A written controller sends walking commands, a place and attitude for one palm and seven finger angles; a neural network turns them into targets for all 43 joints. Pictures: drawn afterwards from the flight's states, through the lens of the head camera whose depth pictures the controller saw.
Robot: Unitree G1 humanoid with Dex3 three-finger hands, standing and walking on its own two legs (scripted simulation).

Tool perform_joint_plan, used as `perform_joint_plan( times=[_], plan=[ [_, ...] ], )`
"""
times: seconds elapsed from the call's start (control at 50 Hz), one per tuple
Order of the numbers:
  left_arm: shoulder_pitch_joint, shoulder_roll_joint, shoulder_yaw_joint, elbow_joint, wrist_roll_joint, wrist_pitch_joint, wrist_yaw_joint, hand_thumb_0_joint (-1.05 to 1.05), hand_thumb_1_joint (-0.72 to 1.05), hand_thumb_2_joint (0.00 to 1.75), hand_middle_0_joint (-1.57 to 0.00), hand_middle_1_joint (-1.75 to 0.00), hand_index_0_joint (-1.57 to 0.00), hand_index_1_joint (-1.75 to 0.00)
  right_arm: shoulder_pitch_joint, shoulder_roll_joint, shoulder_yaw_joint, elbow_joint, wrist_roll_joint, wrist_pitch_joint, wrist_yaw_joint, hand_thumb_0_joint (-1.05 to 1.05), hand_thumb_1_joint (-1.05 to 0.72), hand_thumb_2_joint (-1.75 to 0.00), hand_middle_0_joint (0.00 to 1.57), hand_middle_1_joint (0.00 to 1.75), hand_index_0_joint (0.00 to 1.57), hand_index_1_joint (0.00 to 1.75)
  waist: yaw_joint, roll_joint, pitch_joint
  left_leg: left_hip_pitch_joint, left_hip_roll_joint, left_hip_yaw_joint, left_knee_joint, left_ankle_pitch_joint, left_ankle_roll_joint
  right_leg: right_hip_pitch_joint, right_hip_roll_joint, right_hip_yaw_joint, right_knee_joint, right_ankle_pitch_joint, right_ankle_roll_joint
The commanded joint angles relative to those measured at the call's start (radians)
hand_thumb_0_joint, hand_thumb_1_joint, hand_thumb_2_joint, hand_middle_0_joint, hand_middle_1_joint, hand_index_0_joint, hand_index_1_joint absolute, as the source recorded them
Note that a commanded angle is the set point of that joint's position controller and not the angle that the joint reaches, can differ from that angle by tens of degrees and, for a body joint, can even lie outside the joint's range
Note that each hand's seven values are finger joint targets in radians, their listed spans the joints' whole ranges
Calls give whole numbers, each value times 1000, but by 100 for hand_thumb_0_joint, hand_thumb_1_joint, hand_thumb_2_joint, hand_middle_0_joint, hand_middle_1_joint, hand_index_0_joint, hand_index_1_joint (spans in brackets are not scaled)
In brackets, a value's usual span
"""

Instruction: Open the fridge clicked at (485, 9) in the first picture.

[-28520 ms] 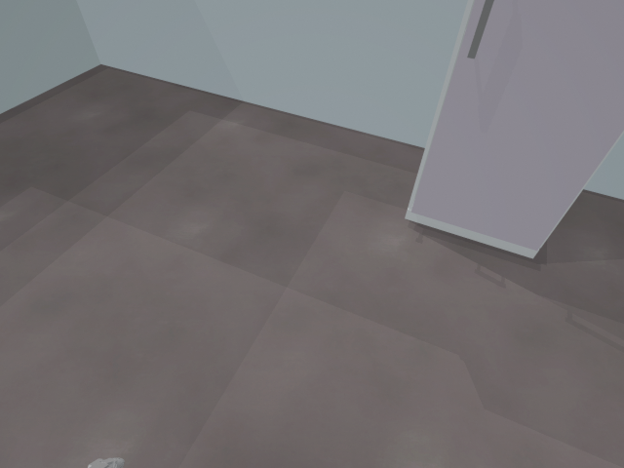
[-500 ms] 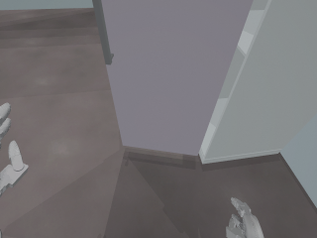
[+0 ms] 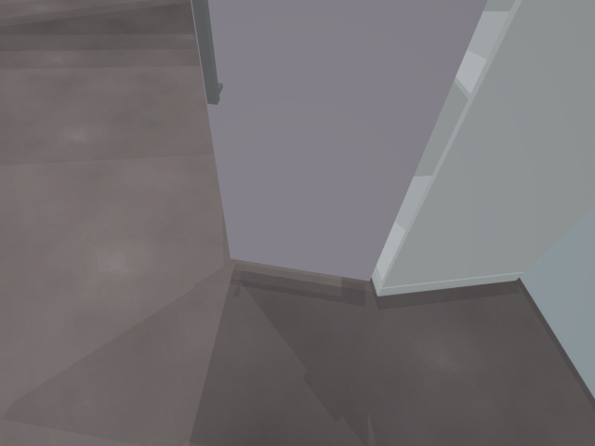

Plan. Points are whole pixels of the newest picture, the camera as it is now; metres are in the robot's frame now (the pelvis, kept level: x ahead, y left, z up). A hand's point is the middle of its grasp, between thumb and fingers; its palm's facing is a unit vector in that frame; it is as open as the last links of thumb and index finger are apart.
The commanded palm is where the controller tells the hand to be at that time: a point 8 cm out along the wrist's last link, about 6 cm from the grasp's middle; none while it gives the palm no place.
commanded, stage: let the arm hang, fingers relaxed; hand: left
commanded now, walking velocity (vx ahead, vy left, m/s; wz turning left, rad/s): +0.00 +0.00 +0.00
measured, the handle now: (208, 28) +0.78 +0.22 +0.17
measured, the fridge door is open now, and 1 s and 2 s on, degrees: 73 73 73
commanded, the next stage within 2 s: look to check the result in 0.78 s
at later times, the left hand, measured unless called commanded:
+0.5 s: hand out of the picture +0.01 +0.19 -0.17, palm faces -0.03 -0.98 -0.18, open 7.4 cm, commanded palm none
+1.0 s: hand out of the picture +0.03 +0.19 -0.17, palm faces -0.04 -0.98 -0.18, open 7.4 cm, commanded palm none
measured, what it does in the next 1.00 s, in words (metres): stands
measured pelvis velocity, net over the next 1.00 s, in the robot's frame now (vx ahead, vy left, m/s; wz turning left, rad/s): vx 0.02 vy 0.02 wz -0.03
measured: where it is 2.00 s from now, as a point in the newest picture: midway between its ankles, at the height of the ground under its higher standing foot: outside the picture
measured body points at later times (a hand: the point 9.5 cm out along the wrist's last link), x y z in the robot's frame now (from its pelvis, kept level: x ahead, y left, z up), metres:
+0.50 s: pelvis +0.00 +0.02 +0.01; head +0.02 +0.02 +0.46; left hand +0.01 +0.24 -0.15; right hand +0.00 -0.20 -0.16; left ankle +0.03 +0.12 -0.73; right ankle -0.01 -0.11 -0.73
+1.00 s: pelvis +0.02 +0.02 +0.01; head +0.04 +0.02 +0.46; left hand +0.03 +0.24 -0.15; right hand +0.02 -0.21 -0.15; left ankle +0.03 +0.12 -0.73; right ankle -0.01 -0.11 -0.73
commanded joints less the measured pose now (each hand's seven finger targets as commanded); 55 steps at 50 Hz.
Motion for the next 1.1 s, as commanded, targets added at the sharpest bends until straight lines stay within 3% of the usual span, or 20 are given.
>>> perform_joint_plan(
  times=[0.0, 0.04, 0.06, 0.12, 0.18, 0.26, 0.32, 0.42, 0.52, 0.56, 0.6, 0.68, 1.08],
  plan=[
    [15, 149, 29, 19, 3, -50, -7, 0, 90, 90, -20, -30, -20, -30, -10, -103, -38, 3, 2, -25, -17, 0, -90, -90, 20, 30, 20, 30, 14, 184, -64, 53, 79, -91, -143, 7, 20, 42, -88, 108, -175, 64, -39],
    [22, 140, 24, 59, 1, -52, -8, 0, 90, 90, -20, -30, -20, -30, 16, -94, -40, 38, 5, -25, -20, 0, -90, -90, 20, 30, 20, 30, 11, 168, -61, 64, 81, -93, -151, 7, 21, 41, -88, 109, -187, 72, -42],
    [26, 137, 21, 74, 1, -52, -8, 0, 90, 90, -20, -30, -20, -30, 29, -94, -42, 47, 8, -23, -21, 0, -90, -90, 20, 30, 20, 30, 11, 109, -47, 73, 85, -97, -150, 14, 23, 29, -87, 104, -199, 67, -40],
    [36, 115, 13, 120, -1, -50, -7, 0, 90, 90, -20, -30, -20, -30, 65, -82, -43, 87, 9, -22, -24, 0, -90, -90, 20, 30, 20, 30, 4, 77, -23, 79, 89, -102, -172, -12, 26, 10, -84, 100, -208, 37, -38],
    [55, 107, 10, 152, -1, -54, -4, 0, 90, 90, -20, -30, -20, -30, 91, -68, -44, 115, 12, -27, -25, 0, -90, -90, 20, 30, 20, 30, 7, 31, -46, 101, 90, -93, -167, 38, 29, 26, -89, 99, -204, 77, -35],
    [69, 95, 8, 179, 0, -54, 1, 0, 90, 90, -20, -30, -20, -30, 107, -57, -42, 141, 15, -29, -27, 0, -90, -90, 20, 30, 20, 30, 9, 43, -21, 106, 92, -91, -177, 62, 31, 14, -88, 96, -199, 87, -32],
    [67, 79, 8, 190, 0, -50, 3, 0, 90, 90, -20, -30, -20, -30, 106, -44, -41, 154, 11, -27, -27, 0, -90, -90, 20, 30, 20, 30, 8, 41, 19, 88, 91, -94, -200, 7, 31, -8, -83, 91, -197, 48, -28],
    [66, 71, 12, 194, 4, -51, 5, 0, 90, 90, -20, -30, -20, -30, 103, -33, -41, 163, 10, -29, -27, 0, -90, -90, 20, 30, 20, 30, 8, 35, 24, 85, 88, -92, -209, -1, 33, -8, -83, 89, -189, 52, -25],
    [55, 68, 14, 191, 4, -54, 6, 0, 90, 90, -20, -30, -20, -30, 96, -29, -41, 169, 9, -33, -26, 0, -90, -90, 20, 30, 20, 30, 8, 59, 24, 94, 87, -84, -206, 42, 31, -2, -88, 94, -188, 80, -22],
    [58, 75, 13, 192, 5, -56, 7, 0, 90, 90, -20, -30, -20, -30, 96, -33, -41, 167, 12, -34, -26, 0, -90, -90, 20, 30, 20, 30, 8, 38, 12, 109, 87, -82, -194, 74, 31, 4, -88, 97, -188, 103, -21],
    [50, 74, 13, 191, 3, -55, 5, 0, 90, 90, -20, -30, -20, -30, 90, -32, -41, 168, 10, -35, -26, 0, -90, -90, 20, 30, 20, 30, 7, 65, 15, 112, 87, -81, -201, 69, 30, 3, -91, 97, -193, 97, -21],
    [45, 79, 13, 189, 3, -58, 5, 0, 90, 90, -20, -30, -20, -30, 80, -34, -40, 167, 12, -36, -26, 0, -90, -90, 20, 30, 20, 30, 7, 39, 7, 126, 88, -77, -194, 98, 29, 12, -94, 99, -198, 122, -20],
    [47, 75, 14, 201, 2, -58, 7, 0, 90, 90, -20, -30, -20, -30, 72, -39, -38, 180, 14, -40, -30, 0, -90, -90, 20, 30, 20, 30, 6, 40, -8, 172, 92, -69, -187, 172, 28, 36, -98, 94, -203, 173, -14]
  ],
)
